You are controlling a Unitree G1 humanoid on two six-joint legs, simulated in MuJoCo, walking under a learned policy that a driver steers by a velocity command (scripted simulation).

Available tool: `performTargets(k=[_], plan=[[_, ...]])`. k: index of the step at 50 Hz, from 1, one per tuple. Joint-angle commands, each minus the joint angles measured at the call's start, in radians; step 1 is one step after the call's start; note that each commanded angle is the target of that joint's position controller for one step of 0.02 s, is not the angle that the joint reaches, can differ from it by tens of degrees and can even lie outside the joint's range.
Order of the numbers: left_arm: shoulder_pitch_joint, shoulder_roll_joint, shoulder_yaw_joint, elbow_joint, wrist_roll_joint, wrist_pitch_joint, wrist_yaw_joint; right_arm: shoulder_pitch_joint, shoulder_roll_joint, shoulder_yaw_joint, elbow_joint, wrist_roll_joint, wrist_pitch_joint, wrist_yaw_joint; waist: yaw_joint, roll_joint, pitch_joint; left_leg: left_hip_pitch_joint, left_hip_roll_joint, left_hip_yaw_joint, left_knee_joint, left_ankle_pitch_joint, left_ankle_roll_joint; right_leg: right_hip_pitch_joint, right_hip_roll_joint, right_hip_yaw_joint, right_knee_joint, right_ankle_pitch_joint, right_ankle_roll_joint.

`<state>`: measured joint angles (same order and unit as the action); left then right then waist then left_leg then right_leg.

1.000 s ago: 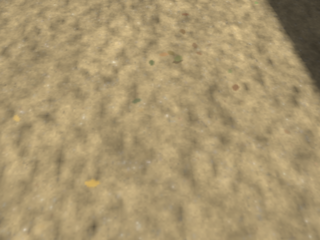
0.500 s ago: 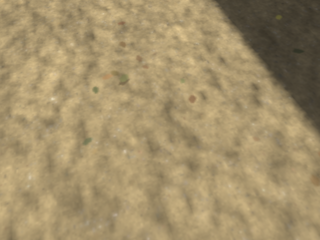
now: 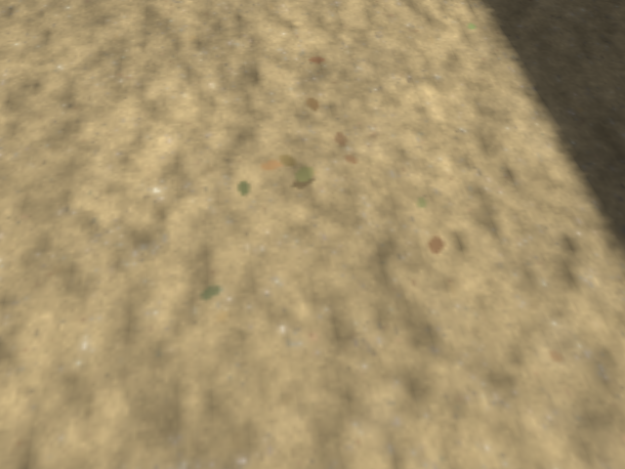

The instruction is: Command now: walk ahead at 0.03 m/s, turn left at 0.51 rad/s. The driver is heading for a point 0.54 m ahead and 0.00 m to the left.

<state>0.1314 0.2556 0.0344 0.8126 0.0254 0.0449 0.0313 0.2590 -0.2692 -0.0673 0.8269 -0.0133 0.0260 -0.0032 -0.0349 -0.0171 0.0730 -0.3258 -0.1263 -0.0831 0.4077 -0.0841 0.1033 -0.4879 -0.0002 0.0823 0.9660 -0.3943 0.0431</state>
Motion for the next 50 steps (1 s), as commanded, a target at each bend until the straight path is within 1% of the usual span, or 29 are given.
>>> performTargets(k=[1,7,9,11,12,13,14,15,16,17,19,24,29,31,32,33,34,35,36,38,39,40,42,44,46,47,48,49,50], plan=[[0.022,0.088,0.021,-0.054,-0.005,-0.001,0.009,0.032,-0.161,-0.044,-0.055,-0.004,0.005,-0.004,-0.003,0.136,-0.12,0.117,0.244,-0.338,-0.167,-0.191,0.11,-0.019,0.018,-0.022,-0.055,0.011,0.011],[0.024,0.093,0.015,-0.075,-0.021,-0.025,0.015,0.003,-0.17,-0.056,-0.069,-0.013,0.017,0.002,-0.007,0.148,-0.124,0.117,0.239,-0.43,-0.139,-0.136,0.101,0.068,0.053,-0.008,-0.207,-0.022,-0.02],[0.068,0.097,0.014,-0.073,-0.029,-0.036,0.019,-0.021,-0.169,-0.058,-0.074,-0.012,0.021,0.008,0.012,0.158,-0.128,0.1,0.232,-0.46,-0.126,-0.078,0.086,0.148,0.072,-0.008,-0.31,-0.031,-0.042],[0.153,0.098,0.014,-0.058,-0.03,-0.047,0.027,-0.064,-0.164,-0.058,-0.082,0.0,0.027,0.01,0.062,0.149,-0.123,0.029,0.191,-0.454,-0.101,-0.121,0.033,0.301,0.082,-0.019,-0.533,0.06,-0.068],[0.181,0.13,0.023,-0.051,-0.021,-0.053,0.034,-0.066,-0.139,-0.05,-0.088,0.009,0.025,0.006,0.07,0.1,-0.116,-0.038,0.136,-0.404,-0.053,-0.248,-0.021,0.384,0.016,0.033,-0.675,0.093,-0.088],[0.139,0.212,0.037,-0.077,-0.005,-0.051,0.041,0.011,-0.071,-0.034,-0.087,0.014,0.022,0.002,0.014,-0.102,-0.133,-0.114,0.024,-0.248,0.167,-0.412,-0.077,0.431,-0.22,0.28,-0.783,-0.035,-0.143],[0.035,0.269,0.047,-0.117,0.013,-0.048,0.033,-0.015,-0.114,-0.046,-0.09,0.001,0.014,-0.008,0.02,-0.196,-0.05,-0.243,-0.094,-0.06,0.369,-0.466,-0.098,0.301,-0.372,0.472,-0.819,0.069,-0.242],[0.053,0.207,0.036,-0.107,0.014,-0.047,0.025,-0.029,-0.166,-0.057,-0.081,-0.023,0.011,-0.008,0.013,-0.086,-0.054,-0.173,-0.014,-0.089,0.532,-0.435,-0.105,0.24,-0.358,0.402,-0.762,0.241,-0.28],[0.014,0.15,0.02,-0.111,0.001,-0.051,0.018,0.0,-0.153,-0.057,-0.062,-0.019,0.012,-0.002,-0.022,-0.054,-0.056,-0.144,-0.014,-0.089,0.599,-0.383,-0.104,0.223,-0.289,0.292,-0.728,0.352,-0.26],[-0.007,0.129,0.014,-0.116,-0.003,-0.053,0.012,0.027,-0.139,-0.053,-0.044,-0.017,0.018,0.002,-0.033,-0.06,-0.061,-0.137,-0.015,-0.08,0.659,-0.342,-0.113,0.24,-0.229,0.2,-0.703,0.435,-0.235],[0.017,0.122,0.01,-0.115,-0.005,-0.058,0.012,0.039,-0.126,-0.046,-0.027,-0.016,0.028,0.01,-0.016,-0.116,-0.08,-0.162,-0.016,-0.058,0.721,-0.329,-0.131,0.312,-0.185,0.125,-0.665,0.594,-0.23],[0.136,0.127,0.01,-0.058,-0.007,-0.064,0.01,-0.059,-0.081,-0.013,-0.028,0.002,0.04,0.004,0.052,-0.128,-0.096,-0.14,0.022,-0.04,0.471,-0.349,-0.163,0.473,-0.191,0.111,-0.616,0.708,-0.239],[0.149,0.153,0.016,-0.016,-0.001,-0.052,-0.002,-0.068,-0.072,0.009,0.004,0.022,0.039,-0.017,0.061,-0.173,-0.101,0.067,0.054,0.066,0.136,-0.338,-0.13,0.435,-0.185,0.119,-0.573,0.769,-0.234],[0.137,0.15,0.016,0.002,-0.01,-0.048,-0.002,-0.017,-0.064,0.017,0.039,0.017,0.024,-0.028,0.019,-0.127,-0.102,0.219,0.086,0.054,-0.135,-0.069,-0.104,0.379,-0.172,0.11,-0.539,0.742,-0.182],[0.147,0.129,0.009,0.002,-0.012,-0.056,-0.003,-0.015,-0.098,0.013,0.046,0.004,0.012,-0.036,0.027,-0.084,-0.13,0.335,0.153,-0.027,-0.169,0.017,-0.088,0.308,-0.163,0.111,-0.536,0.635,-0.138],[0.166,0.099,0.003,-0.014,-0.014,-0.065,-0.01,-0.009,-0.159,0.008,0.046,-0.015,0.0,-0.042,0.056,0.041,-0.166,0.436,0.295,-0.162,-0.109,0.231,-0.057,0.215,-0.111,0.056,-0.487,0.435,-0.103],[0.173,0.051,-0.011,0.013,-0.025,-0.056,-0.006,-0.08,-0.131,0.022,0.062,0.003,-0.004,-0.033,0.081,0.146,-0.116,0.273,0.334,-0.156,-0.065,0.334,0.008,0.287,-0.047,-0.002,-0.592,0.197,-0.092],[0.162,0.075,-0.009,0.036,-0.011,-0.048,-0.001,-0.092,-0.086,0.032,0.063,0.006,-0.01,-0.025,0.064,0.128,-0.11,0.263,0.292,-0.144,-0.087,0.12,0.004,0.323,-0.036,-0.009,-0.599,0.164,-0.09],[0.122,0.104,0.004,0.042,-0.003,-0.046,-0.003,-0.068,-0.106,0.023,0.079,0.005,-0.009,-0.022,0.032,0.138,-0.077,0.255,0.247,-0.14,-0.101,-0.128,0.004,0.286,0.003,-0.038,-0.543,0.101,-0.098],[0.075,0.11,0.013,0.029,0.011,-0.04,-0.022,0.015,-0.154,0.007,0.116,-0.005,0.0,-0.025,-0.003,0.2,0.023,0.201,0.291,-0.256,-0.204,-0.562,0.064,0.15,0.046,-0.103,-0.403,-0.046,-0.107],[0.067,0.09,0.008,0.022,0.013,-0.043,-0.029,0.031,-0.168,0.0,0.125,-0.006,0.0,-0.023,-0.01,0.222,0.078,0.182,0.33,-0.313,-0.248,-0.666,0.094,0.088,0.04,-0.126,-0.36,-0.065,-0.111],[0.054,0.078,0.007,0.018,0.011,-0.05,-0.033,0.042,-0.159,-0.001,0.129,-0.008,-0.004,-0.02,-0.019,0.215,0.111,0.166,0.364,-0.361,-0.28,-0.688,0.121,0.047,0.022,-0.122,-0.305,-0.062,-0.113],[0.042,0.089,0.013,0.008,0.007,-0.069,-0.04,0.045,-0.147,-0.003,0.133,-0.013,-0.023,-0.016,-0.013,0.184,0.116,0.204,0.399,-0.389,-0.302,-0.597,0.152,-0.026,-0.014,-0.092,-0.221,-0.081,-0.118],[0.045,0.091,0.017,0.008,0.003,-0.086,-0.051,0.023,-0.146,-0.008,0.133,-0.006,-0.042,-0.012,0.006,0.155,0.086,0.233,0.373,-0.32,-0.289,-0.476,0.141,-0.003,-0.025,-0.097,-0.258,-0.051,-0.118],[0.083,0.076,0.018,0.021,-0.003,-0.094,-0.055,-0.01,-0.147,-0.012,0.132,0.0,-0.054,-0.007,0.04,0.147,0.054,0.166,0.326,-0.225,-0.255,-0.377,0.113,0.153,-0.006,-0.131,-0.37,0.026,-0.121],[0.147,0.062,0.019,0.046,-0.004,-0.096,-0.054,-0.039,-0.147,-0.014,0.128,0.007,-0.056,-0.005,0.081,0.132,0.042,0.077,0.297,-0.171,-0.213,-0.361,0.093,0.302,0.016,-0.165,-0.468,0.103,-0.123],[0.239,0.068,0.026,0.086,-0.005,-0.098,-0.049,-0.049,-0.139,-0.013,0.125,0.006,-0.058,-0.003,0.118,0.094,0.024,-0.029,0.26,-0.134,-0.137,-0.361,0.073,0.47,0.05,-0.179,-0.524,0.13,-0.118],[0.347,0.105,0.04,0.122,0.0,-0.103,-0.038,-0.06,-0.106,-0.003,0.116,-0.003,-0.066,-0.002,0.162,0.01,-0.007,-0.157,0.211,-0.078,0.008,-0.351,0.044,0.64,-0.003,-0.083,-0.573,0.066,-0.126],[0.457,0.214,0.064,0.132,0.01,-0.112,-0.027,-0.086,-0.011,0.025,0.073,0.005,-0.075,0.006,0.203,-0.255,-0.061,-0.306,0.079,0.072,0.355,-0.396,-0.01,0.729,-0.267,0.343,-0.785,-0.282,-0.196]])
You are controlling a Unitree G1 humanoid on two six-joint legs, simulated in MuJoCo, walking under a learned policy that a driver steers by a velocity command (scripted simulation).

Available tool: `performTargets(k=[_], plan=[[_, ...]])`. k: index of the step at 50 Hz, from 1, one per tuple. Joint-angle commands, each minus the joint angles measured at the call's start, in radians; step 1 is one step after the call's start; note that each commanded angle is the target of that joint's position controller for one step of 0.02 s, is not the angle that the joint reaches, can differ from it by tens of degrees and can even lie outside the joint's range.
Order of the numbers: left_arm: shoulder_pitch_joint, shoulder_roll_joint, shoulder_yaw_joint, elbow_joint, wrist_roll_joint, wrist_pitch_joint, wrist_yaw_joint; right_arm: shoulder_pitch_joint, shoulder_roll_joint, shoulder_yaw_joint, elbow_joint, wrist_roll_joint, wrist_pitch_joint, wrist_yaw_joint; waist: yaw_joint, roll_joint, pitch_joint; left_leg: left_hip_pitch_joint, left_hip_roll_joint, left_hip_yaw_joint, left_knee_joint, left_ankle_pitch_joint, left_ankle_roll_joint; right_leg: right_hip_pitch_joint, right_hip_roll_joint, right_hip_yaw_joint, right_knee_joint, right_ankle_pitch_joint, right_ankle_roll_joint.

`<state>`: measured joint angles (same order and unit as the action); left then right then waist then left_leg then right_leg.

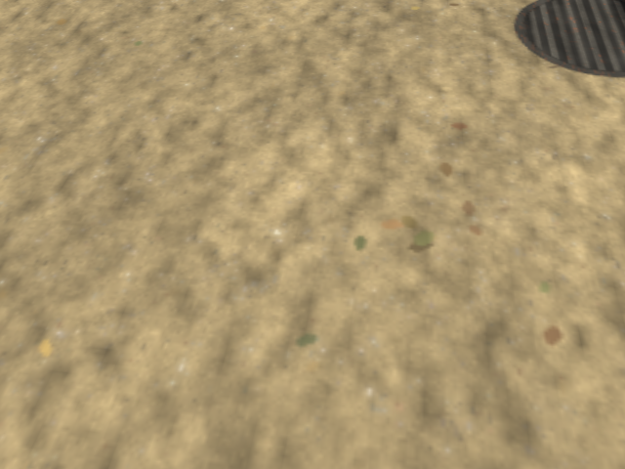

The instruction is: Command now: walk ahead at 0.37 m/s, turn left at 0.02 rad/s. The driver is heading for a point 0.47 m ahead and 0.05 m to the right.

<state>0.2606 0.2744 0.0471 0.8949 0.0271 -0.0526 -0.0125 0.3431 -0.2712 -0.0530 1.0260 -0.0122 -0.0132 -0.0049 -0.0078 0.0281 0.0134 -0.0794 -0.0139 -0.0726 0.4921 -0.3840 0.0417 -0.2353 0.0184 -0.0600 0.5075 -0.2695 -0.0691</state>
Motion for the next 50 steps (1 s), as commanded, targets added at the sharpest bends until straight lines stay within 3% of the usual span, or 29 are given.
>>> performTargets(k=[1,2,3,4,6,9,13,17,20,22,23,24,25,26,27,28,30,31,35,38,42,45,46,47,48,49,50], plan=[[0.352,0.207,0.053,0.075,0.004,-0.007,0.012,-0.191,-0.077,-0.007,-0.139,-0.013,-0.036,0.008,0.152,-0.275,0.046,-0.631,-0.06,0.035,0.465,-0.178,0.061,0.375,-0.409,0.733,-0.418,-0.529,-0.157],[0.237,0.158,0.039,0.046,0.002,-0.005,0.01,-0.184,-0.099,-0.013,-0.133,-0.021,-0.035,0.014,0.079,-0.14,0.126,-0.648,0.009,-0.014,0.556,-0.094,0.079,0.283,-0.389,0.66,-0.407,-0.53,-0.161],[0.15,0.118,0.028,0.018,-0.004,-0.012,0.007,-0.158,-0.084,-0.008,-0.113,-0.017,-0.039,0.028,0.036,-0.092,0.144,-0.622,0.047,-0.011,0.561,0.004,0.078,0.227,-0.338,0.564,-0.408,-0.43,-0.141],[0.113,0.102,0.021,0.008,-0.006,-0.02,0.007,-0.137,-0.071,-0.006,-0.1,-0.015,-0.043,0.036,0.013,-0.086,0.127,-0.591,0.071,0.008,0.544,0.072,0.068,0.216,-0.293,0.473,-0.419,-0.305,-0.118],[0.133,0.076,0.01,0.026,-0.008,-0.036,0.01,-0.135,-0.06,-0.001,-0.087,-0.03,-0.036,0.045,0.011,-0.097,0.09,-0.565,0.083,0.051,0.543,0.159,0.039,0.236,-0.235,0.332,-0.412,-0.031,-0.1],[0.224,0.064,0.002,0.075,-0.015,-0.045,0.01,-0.204,-0.046,0.004,-0.111,-0.027,-0.024,0.048,0.021,-0.102,0.082,-0.627,0.086,0.096,0.523,0.211,0.007,0.283,-0.215,0.23,-0.387,0.266,-0.107],[0.262,0.048,-0.009,0.106,-0.013,-0.042,0.014,-0.366,-0.02,0.019,-0.176,-0.023,-0.021,0.049,0.047,-0.105,0.117,-0.637,0.067,0.15,0.347,0.282,-0.02,0.254,-0.186,0.153,-0.389,0.43,-0.112],[0.281,0.057,-0.01,0.133,-0.01,-0.046,0.02,-0.456,-0.007,0.032,-0.221,-0.012,-0.024,0.046,0.059,-0.118,0.132,-0.529,0.036,0.186,0.146,0.343,0.008,0.254,-0.202,0.121,-0.392,0.538,-0.111],[0.24,0.071,-0.007,0.141,-0.01,-0.048,0.025,-0.394,-0.034,0.021,-0.22,-0.012,-0.031,0.032,0.009,-0.117,0.094,-0.406,-0.002,0.19,0.082,0.302,0.064,0.316,-0.228,0.098,-0.297,0.815,-0.094],[0.211,0.09,-0.002,0.142,-0.005,-0.04,0.028,-0.173,-0.074,-0.002,-0.152,-0.011,-0.043,0.015,-0.081,-0.121,-0.031,-0.188,-0.056,0.193,0.044,0.241,0.103,0.346,-0.216,0.075,-0.035,1.027,-0.068],[0.201,0.092,-0.002,0.139,-0.01,-0.035,0.027,-0.012,-0.098,-0.017,-0.102,-0.02,-0.051,0.004,-0.147,-0.099,-0.112,0.027,-0.027,0.163,-0.009,0.26,0.127,0.246,-0.185,0.05,0.174,0.912,-0.054],[0.23,0.043,-0.014,0.113,-0.012,-0.033,0.024,0.145,-0.183,-0.041,-0.077,-0.044,-0.056,-0.007,-0.173,0.019,-0.235,0.256,0.22,-0.117,-0.025,0.085,0.173,0.048,-0.124,0.013,0.489,0.512,-0.044],[0.356,-0.056,-0.026,0.116,-0.038,-0.028,0.012,0.121,-0.226,-0.05,-0.083,-0.048,-0.049,0.0,-0.081,0.213,-0.31,0.431,0.453,-0.635,-0.182,-0.022,0.313,-0.3,0.072,0.05,0.824,-0.273,-0.015],[0.248,0.053,0.0,0.111,-0.018,-0.023,0.02,0.009,-0.168,-0.043,-0.098,-0.007,-0.045,0.008,-0.069,0.036,-0.174,0.287,0.398,-0.59,-0.242,-0.009,0.277,-0.367,0.011,0.145,0.864,-0.186,-0.032],[0.172,0.053,0.004,0.086,-0.018,-0.028,0.018,-0.093,-0.106,-0.024,-0.117,0.003,-0.051,0.009,-0.032,0.009,-0.042,0.12,0.371,-0.397,-0.253,0.185,0.255,-0.352,-0.028,0.133,0.819,-0.088,-0.031],[0.149,0.03,0.002,0.087,-0.015,-0.03,0.019,-0.121,-0.058,-0.011,-0.112,-0.001,-0.064,0.013,-0.006,-0.03,0.007,0.017,0.328,-0.273,-0.26,0.453,0.238,-0.301,-0.052,0.125,0.779,-0.055,-0.024],[0.177,-0.002,0.0,0.1,0.005,-0.005,0.015,-0.102,0.001,0.01,-0.079,0.0,-0.081,0.007,0.042,-0.004,0.005,-0.09,0.262,-0.085,-0.254,0.776,0.193,-0.187,-0.072,0.119,0.7,-0.063,0.001],[0.183,-0.018,0.0,0.104,0.005,0.006,0.012,-0.074,0.008,0.015,-0.063,-0.002,-0.09,0.007,0.049,0.005,-0.004,-0.104,0.25,-0.041,-0.248,0.893,0.186,-0.159,-0.062,0.111,0.67,-0.064,0.01],[0.123,-0.031,-0.002,0.092,0.002,0.031,0.01,-0.039,-0.038,0.019,-0.035,-0.005,-0.094,0.001,0.068,0.035,-0.012,-0.098,0.202,0.073,-0.238,1.056,0.17,-0.192,-0.048,0.063,0.51,0.022,0.038],[0.014,-0.043,-0.016,0.069,-0.005,0.033,0.014,-0.018,-0.026,0.032,-0.02,-0.004,-0.077,-0.006,0.04,0.062,-0.011,-0.088,0.166,0.12,-0.225,1.046,0.134,-0.167,-0.048,0.019,0.317,0.108,0.046],[-0.04,-0.034,-0.024,0.07,-0.01,0.034,0.033,0.042,-0.024,0.038,0.014,-0.008,-0.059,-0.016,0.004,0.067,-0.026,-0.016,0.191,0.096,-0.177,1.005,0.135,-0.125,-0.035,0.008,0.189,0.123,0.038],[-0.026,-0.032,-0.025,0.088,-0.008,0.027,0.046,0.032,-0.008,0.044,0.025,-0.007,-0.045,-0.026,0.011,0.055,0.003,-0.004,0.214,0.052,-0.111,0.905,0.137,-0.062,-0.032,0.016,0.048,0.087,0.013],[0.005,-0.038,-0.028,0.102,-0.006,0.019,0.05,0.023,-0.005,0.045,0.029,-0.003,-0.042,-0.028,0.034,0.026,0.009,-0.027,0.202,0.051,-0.072,0.831,0.111,0.016,-0.042,0.03,-0.079,0.194,0.005],[0.053,0.005,-0.02,0.119,-0.002,0.007,0.056,0.05,0.0,0.047,0.03,-0.005,-0.045,-0.029,0.033,-0.029,-0.023,-0.071,0.168,0.052,-0.029,0.682,0.071,0.137,-0.112,0.105,-0.119,0.46,-0.004],[0.09,0.062,-0.011,0.129,-0.001,0.001,0.057,0.148,0.025,0.049,0.039,-0.004,-0.044,-0.03,-0.017,-0.116,-0.073,-0.141,0.111,0.08,0.01,0.332,0.045,0.255,-0.239,0.205,-0.047,0.815,-0.055],[0.071,0.028,-0.02,0.135,-0.017,0.011,0.055,0.218,0.074,0.057,0.081,0.01,-0.025,-0.035,-0.017,-0.183,-0.106,-0.14,0.041,0.109,0.026,0.023,0.025,0.233,-0.315,0.278,-0.045,0.869,-0.165],[0.048,-0.011,-0.03,0.129,-0.014,0.019,0.051,0.178,0.039,0.047,0.086,0.005,-0.009,-0.043,-0.007,-0.166,-0.069,-0.123,0.026,0.102,0.013,-0.044,0.02,0.166,-0.316,0.316,-0.091,0.741,-0.175]])
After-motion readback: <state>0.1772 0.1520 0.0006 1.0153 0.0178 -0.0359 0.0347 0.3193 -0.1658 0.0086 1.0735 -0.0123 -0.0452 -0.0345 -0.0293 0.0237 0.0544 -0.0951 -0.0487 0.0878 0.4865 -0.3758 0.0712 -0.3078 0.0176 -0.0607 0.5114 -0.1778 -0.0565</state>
